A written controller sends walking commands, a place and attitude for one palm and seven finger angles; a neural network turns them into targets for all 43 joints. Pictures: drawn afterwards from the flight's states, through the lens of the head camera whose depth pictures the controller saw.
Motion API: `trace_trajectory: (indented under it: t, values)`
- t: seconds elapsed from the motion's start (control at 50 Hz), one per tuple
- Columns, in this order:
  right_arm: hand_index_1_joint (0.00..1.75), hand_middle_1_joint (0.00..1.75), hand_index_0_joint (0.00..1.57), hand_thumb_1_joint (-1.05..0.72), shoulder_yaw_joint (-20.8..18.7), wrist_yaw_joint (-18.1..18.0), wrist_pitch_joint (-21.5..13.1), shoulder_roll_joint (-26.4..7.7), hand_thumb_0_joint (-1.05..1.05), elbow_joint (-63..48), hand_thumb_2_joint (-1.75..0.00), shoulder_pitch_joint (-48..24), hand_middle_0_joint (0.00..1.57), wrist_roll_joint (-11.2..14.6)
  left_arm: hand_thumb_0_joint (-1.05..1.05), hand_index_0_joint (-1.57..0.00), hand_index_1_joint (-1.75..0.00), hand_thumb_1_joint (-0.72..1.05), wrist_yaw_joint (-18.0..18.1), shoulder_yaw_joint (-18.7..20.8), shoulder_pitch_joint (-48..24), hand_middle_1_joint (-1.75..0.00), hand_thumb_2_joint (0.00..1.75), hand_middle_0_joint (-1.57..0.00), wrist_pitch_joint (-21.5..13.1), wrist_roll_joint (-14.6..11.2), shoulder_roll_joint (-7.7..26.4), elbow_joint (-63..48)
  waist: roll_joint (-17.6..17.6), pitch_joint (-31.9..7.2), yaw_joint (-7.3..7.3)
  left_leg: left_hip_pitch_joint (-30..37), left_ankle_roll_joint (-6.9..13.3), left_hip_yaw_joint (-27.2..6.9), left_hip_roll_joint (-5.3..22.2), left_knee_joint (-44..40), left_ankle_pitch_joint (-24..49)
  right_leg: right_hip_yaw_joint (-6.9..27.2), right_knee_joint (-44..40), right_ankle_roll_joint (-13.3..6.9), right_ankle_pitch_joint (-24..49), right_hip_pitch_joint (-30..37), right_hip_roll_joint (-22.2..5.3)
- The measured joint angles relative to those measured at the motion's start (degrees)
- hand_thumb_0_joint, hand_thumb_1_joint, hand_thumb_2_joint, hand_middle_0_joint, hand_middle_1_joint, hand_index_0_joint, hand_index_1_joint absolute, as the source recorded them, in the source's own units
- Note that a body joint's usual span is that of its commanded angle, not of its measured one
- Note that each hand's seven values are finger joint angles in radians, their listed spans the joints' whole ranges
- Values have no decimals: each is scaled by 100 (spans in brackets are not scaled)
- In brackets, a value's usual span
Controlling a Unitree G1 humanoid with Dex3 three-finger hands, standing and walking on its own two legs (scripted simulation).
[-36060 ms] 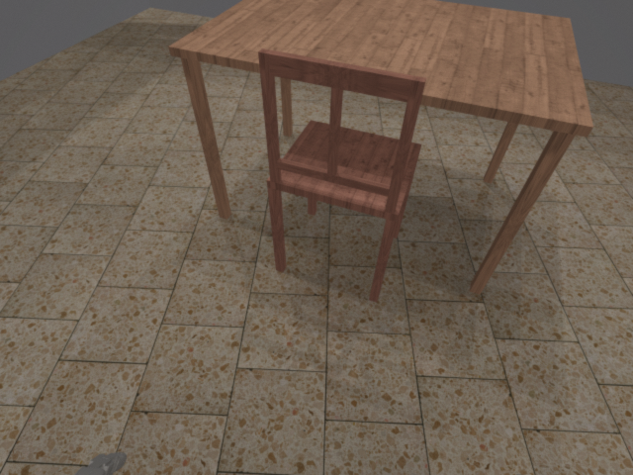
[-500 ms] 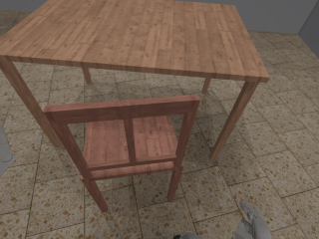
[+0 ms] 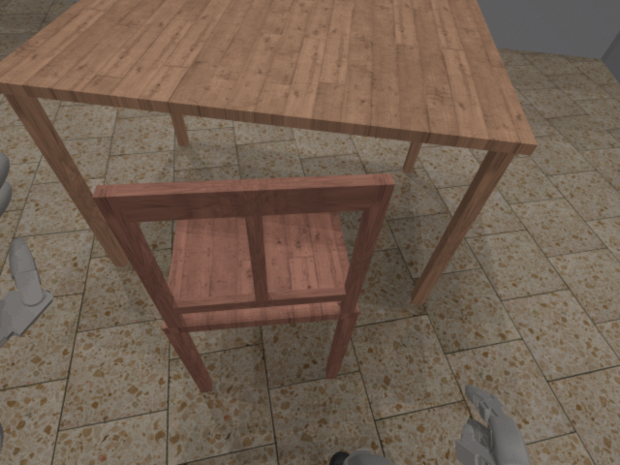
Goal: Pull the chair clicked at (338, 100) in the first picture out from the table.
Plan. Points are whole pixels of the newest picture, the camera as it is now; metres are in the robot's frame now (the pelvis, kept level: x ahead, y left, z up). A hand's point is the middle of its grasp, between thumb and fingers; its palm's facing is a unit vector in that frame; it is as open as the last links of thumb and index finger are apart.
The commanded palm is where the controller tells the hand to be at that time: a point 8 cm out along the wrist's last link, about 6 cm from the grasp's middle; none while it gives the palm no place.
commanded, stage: step back with the hand held close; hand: left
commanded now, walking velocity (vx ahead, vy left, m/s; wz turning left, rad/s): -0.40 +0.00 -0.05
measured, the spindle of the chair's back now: (258, 260) +0.44 +0.11 -0.07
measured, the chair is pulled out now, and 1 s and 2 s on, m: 0.17 0.17 0.17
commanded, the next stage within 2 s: stop stepping back and stand still in 0.54 s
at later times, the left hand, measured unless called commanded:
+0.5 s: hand (58, 393) +0.15 +0.20 +0.19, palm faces +0.26 -0.84 -0.48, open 7.4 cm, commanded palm +0.08 +0.26 +0.20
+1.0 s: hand out of the picture +0.00 +0.23 +0.18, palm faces +0.42 -0.83 -0.36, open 7.4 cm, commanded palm -0.05 +0.26 +0.20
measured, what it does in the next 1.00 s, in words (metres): walks backwards: right foot, then left foot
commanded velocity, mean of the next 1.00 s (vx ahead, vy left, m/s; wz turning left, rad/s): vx -0.14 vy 0.01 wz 0.01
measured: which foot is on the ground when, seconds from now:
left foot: down 0.00-0.40, up 0.42-0.60, down 0.62-0.84, up 0.86-1.00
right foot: down 0.00-0.08, up 0.10-0.32, down 0.34-1.00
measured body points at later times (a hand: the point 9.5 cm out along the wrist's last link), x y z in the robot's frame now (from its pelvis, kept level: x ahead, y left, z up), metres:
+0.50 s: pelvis -0.09 -0.03 +0.02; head -0.04 -0.01 +0.47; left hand +0.13 +0.24 +0.21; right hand +0.08 -0.26 -0.06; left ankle -0.09 +0.10 -0.67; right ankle -0.09 -0.14 -0.72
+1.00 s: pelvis -0.21 -0.03 +0.02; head -0.26 -0.01 +0.47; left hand -0.03 +0.27 +0.20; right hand -0.10 -0.28 -0.07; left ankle -0.22 +0.07 -0.68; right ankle -0.14 -0.15 -0.71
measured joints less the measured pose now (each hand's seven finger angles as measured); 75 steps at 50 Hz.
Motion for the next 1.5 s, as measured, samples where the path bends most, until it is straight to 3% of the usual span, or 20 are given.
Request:
trace_trajectory:
  t: [0.06,0.1,0.2,0.28,0.34,0.42,0.52,0.58,0.64,0.74,0.84,0.94,1.02,1.06,1.1,1.16,1.2,1.3,1.38,1.5]
  values:
    - [30,30,20,-91,36,6,134,22,1,-38,-90,-113,20,54,1,-21,-30,88,-18,40,299,-30,90,-22,4,-19,276,-109,-201,4,-119,133,57,248,-30,-486,71,28,-389,34,317,-7,-140]
    - [30,30,20,-91,73,-25,160,38,1,-121,-90,-113,20,69,1,-21,-30,88,-13,221,669,-30,90,-22,-48,-37,498,-163,-299,4,-178,232,118,356,2,-997,1066,64,-215,89,193,-131,-163]
    - [30,30,20,-91,1,-92,-189,222,1,84,-90,119,20,-49,1,-22,-30,88,92,443,976,-30,90,-22,79,-82,484,-53,-79,-208,22,162,62,281,320,-978,1020,216,2211,113,-1468,-215,329]
    - [30,30,20,-91,87,-8,-433,312,1,254,-90,203,20,-48,2,-21,-30,88,189,362,719,-30,90,-22,124,-141,117,-68,-42,-287,341,271,-37,435,498,-1335,1267,19,1117,66,-1501,697,127]
    - [30,30,20,-91,225,25,-543,326,1,279,-90,53,20,-83,2,-21,-30,89,174,164,326,-30,90,-21,135,-136,-26,77,-14,-202,430,208,-105,568,574,-1347,1370,37,-42,55,-990,1307,-35]
    - [30,30,21,-90,303,42,-492,245,1,209,-90,-243,20,-31,2,-21,-30,89,9,-132,-144,-30,90,-21,106,-108,-11,294,289,24,317,-100,-166,424,797,-1051,1482,-55,-665,4,-850,1420,210]
    - [30,30,21,-90,209,-21,-188,208,1,14,-90,-229,21,119,1,-21,-30,88,-141,-72,501,-30,90,-22,12,-113,327,45,-181,-85,90,-502,-154,333,88,666,95,189,-925,-54,-425,1150,-50]
    - [30,30,21,-91,195,-128,-25,91,1,-122,-90,-193,20,122,1,-21,-30,88,-92,141,1008,-30,90,-22,34,-127,482,-66,-337,-131,-87,-101,-171,496,50,-276,394,227,-953,-20,-265,1012,-103]
    - [30,30,20,-91,64,-236,-77,-142,1,-206,-90,-102,20,123,1,-21,-30,88,-45,171,1093,-30,90,-22,12,-174,591,-221,-169,-55,-194,477,-26,455,201,-1733,1507,6,-421,41,-431,734,-6]
    - [30,30,20,-91,-14,-165,-283,62,1,91,-90,12,20,77,1,-21,-30,88,50,228,1000,-30,90,-22,65,-180,579,-73,-392,63,3,470,65,565,175,-1567,1558,60,1268,70,-1805,269,48]
    - [30,30,20,-91,147,-56,-434,58,1,86,-90,415,20,113,2,-21,-30,88,142,149,816,-30,90,-22,199,-89,376,78,-46,-86,113,258,9,441,333,-993,1209,-207,-29,38,-991,1069,-21]
    - [30,30,20,-91,189,-29,-172,4,1,488,-90,559,20,90,1,-21,-30,88,62,-175,340,-30,90,-22,288,-58,3,618,16,-363,152,-130,23,447,73,753,405,-282,-290,-142,-424,1091,-134]
    - [30,30,21,-91,271,-110,-92,-37,1,417,-90,749,20,92,1,-21,-30,88,91,-246,291,-30,90,-21,421,-65,-99,920,-71,-726,70,673,180,709,117,-365,156,-458,-369,-123,-841,900,-250]
    - [30,30,21,-91,265,-135,-198,-136,1,220,-90,748,20,73,1,-21,-30,89,137,-224,259,-30,90,-21,454,-45,-59,806,28,-692,-37,1036,353,549,165,-1296,227,-547,120,-67,-1334,561,-183]
    - [30,30,21,-91,229,-129,-272,-49,1,161,-90,664,20,59,2,-21,-30,89,138,-141,191,-30,90,-21,472,44,91,734,-162,-468,-62,990,363,666,100,-1164,924,-260,1551,27,-1638,168,-132]
    - [30,30,20,-91,206,-2,-373,48,1,178,-90,793,20,105,2,-21,-30,89,39,-97,287,-30,90,-21,379,75,219,739,-184,-579,-133,1018,331,684,120,-1187,1036,-212,3225,85,-1544,-61,34]
    - [30,30,20,-91,212,21,-390,50,1,261,-90,897,20,128,2,-21,-30,89,10,-127,284,-30,90,-21,284,72,207,751,-36,-686,-138,989,297,580,201,-1299,1111,-346,2902,36,-1477,214,35]
    - [30,30,20,-90,268,-36,-338,32,1,194,-90,998,20,130,1,-21,-30,89,18,129,349,-30,90,-21,90,24,400,702,153,-682,37,407,205,536,319,-616,691,-435,-106,-243,-1588,1550,-93]
    - [30,30,20,-91,145,-4,-171,-100,1,492,-90,769,20,199,1,-21,-30,89,-75,-113,-46,-30,90,-21,156,-66,78,926,374,-329,156,-315,107,301,260,1302,326,-584,-25,-36,-984,1529,-3]
    - [30,30,20,-91,161,-95,-265,-87,1,226,-90,629,20,96,1,-21,-30,89,62,-151,268,-30,90,-21,237,-93,-133,394,-70,-113,91,424,210,494,298,-678,1076,-334,851,-92,-1698,1240,-207]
